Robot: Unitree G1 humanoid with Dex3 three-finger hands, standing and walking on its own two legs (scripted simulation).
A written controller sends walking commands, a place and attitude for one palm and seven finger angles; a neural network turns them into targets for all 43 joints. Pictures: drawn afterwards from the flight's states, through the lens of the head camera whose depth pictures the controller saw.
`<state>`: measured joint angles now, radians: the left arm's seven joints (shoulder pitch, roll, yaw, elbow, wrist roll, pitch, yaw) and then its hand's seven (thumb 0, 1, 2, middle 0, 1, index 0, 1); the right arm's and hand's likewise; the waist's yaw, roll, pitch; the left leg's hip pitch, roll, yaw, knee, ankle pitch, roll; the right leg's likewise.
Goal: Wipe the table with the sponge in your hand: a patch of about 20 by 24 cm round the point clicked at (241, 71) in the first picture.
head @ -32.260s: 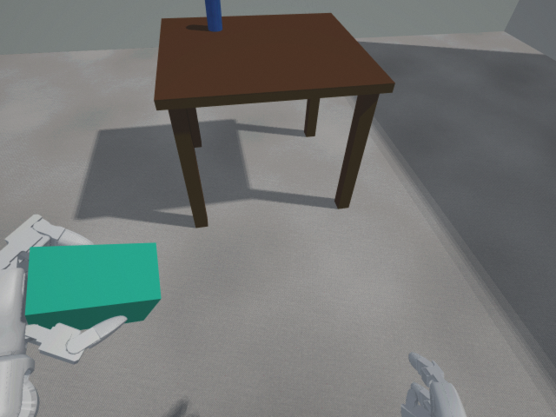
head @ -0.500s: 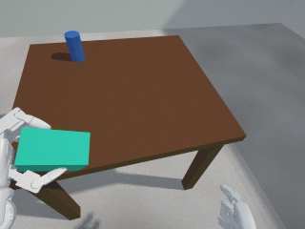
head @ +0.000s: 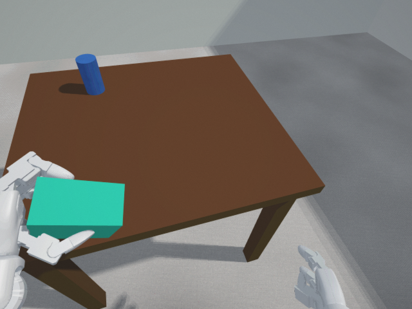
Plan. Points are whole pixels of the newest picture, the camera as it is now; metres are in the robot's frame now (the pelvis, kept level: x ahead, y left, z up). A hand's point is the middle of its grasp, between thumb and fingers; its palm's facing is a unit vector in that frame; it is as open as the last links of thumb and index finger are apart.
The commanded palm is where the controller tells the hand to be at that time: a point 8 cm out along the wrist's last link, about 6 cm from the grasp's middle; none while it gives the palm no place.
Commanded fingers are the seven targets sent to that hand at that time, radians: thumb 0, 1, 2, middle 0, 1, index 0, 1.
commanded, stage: come to a stop and stand still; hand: left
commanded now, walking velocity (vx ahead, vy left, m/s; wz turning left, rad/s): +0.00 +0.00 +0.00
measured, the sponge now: (90, 211) +0.23 +0.21 +0.11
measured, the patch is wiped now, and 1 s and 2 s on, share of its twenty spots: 0.00 0.00 0.00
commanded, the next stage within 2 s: look again from close up in 1.04 s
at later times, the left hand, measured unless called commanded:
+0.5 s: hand (57, 190) +0.24 +0.26 +0.14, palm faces +0.32 -0.85 -0.43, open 10.5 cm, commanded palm +0.18 +0.29 +0.17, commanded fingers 0.00 0.10 1.30 -1.20 -1.60 -1.20 -1.60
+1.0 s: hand (64, 182) +0.25 +0.25 +0.16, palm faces +0.36 -0.86 -0.36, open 10.5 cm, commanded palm +0.19 +0.28 +0.17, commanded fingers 0.00 0.10 1.30 -1.20 -1.60 -1.20 -1.60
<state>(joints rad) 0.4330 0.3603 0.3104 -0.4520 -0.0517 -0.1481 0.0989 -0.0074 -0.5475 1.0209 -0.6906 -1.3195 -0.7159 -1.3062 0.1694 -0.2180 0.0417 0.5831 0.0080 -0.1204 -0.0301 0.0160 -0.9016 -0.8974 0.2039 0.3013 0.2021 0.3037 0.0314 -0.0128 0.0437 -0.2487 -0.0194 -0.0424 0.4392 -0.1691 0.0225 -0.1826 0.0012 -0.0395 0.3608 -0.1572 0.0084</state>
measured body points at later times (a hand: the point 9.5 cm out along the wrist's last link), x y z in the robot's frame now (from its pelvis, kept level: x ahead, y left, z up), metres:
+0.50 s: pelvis +0.02 +0.01 +0.00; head +0.05 +0.04 +0.44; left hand +0.22 +0.30 +0.16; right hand +0.17 -0.21 -0.08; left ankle +0.04 +0.10 -0.74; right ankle +0.02 -0.13 -0.74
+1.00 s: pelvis +0.03 +0.00 +0.00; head +0.06 +0.03 +0.45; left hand +0.23 +0.29 +0.18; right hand +0.23 -0.22 -0.06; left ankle +0.04 +0.10 -0.74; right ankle +0.02 -0.13 -0.74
